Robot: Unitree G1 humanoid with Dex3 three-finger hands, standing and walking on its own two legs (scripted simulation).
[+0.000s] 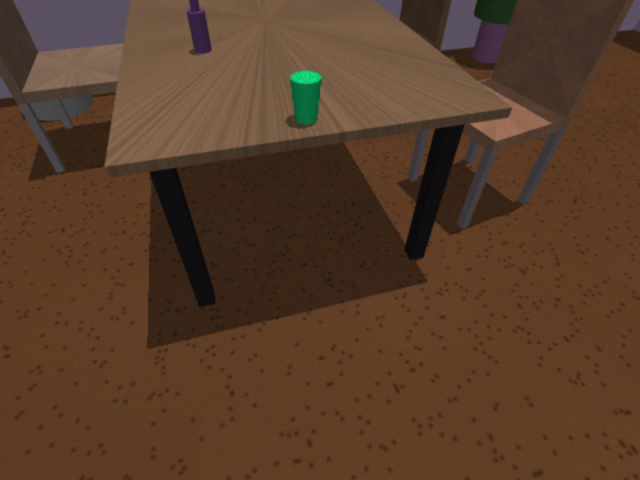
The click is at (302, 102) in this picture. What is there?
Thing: tapered cup
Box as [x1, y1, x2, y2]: [290, 71, 321, 123]
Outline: 298,71 290,76 292,98 294,102 294,113 296,115 296,120 298,122 311,123 316,120 321,77 316,72
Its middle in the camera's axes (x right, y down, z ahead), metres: -0.03 -0.36 +1.01
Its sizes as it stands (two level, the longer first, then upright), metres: 0.078 0.078 0.114
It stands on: a support 0.72 m high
